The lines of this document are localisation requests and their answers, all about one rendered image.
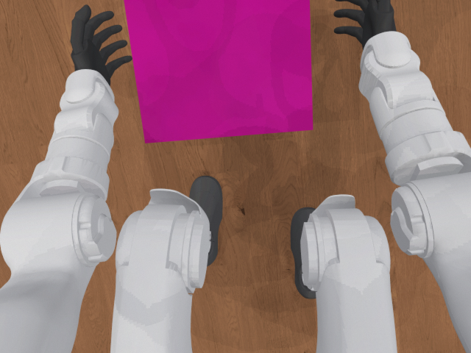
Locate left robot forearm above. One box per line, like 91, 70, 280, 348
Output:
0, 69, 118, 265

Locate carton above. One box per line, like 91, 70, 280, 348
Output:
124, 0, 313, 143

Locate left robot thigh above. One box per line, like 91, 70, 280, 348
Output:
110, 204, 209, 353

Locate left robot upper arm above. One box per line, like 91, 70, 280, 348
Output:
0, 192, 116, 353

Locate right robot shin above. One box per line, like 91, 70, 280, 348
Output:
302, 194, 391, 291

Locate right robot forearm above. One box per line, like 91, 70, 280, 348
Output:
358, 31, 471, 186

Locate right robot hand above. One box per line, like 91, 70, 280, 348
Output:
334, 0, 397, 50

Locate left robot hand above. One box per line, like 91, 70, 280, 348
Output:
70, 4, 132, 86

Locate right robot upper arm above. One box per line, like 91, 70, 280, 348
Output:
390, 172, 471, 353

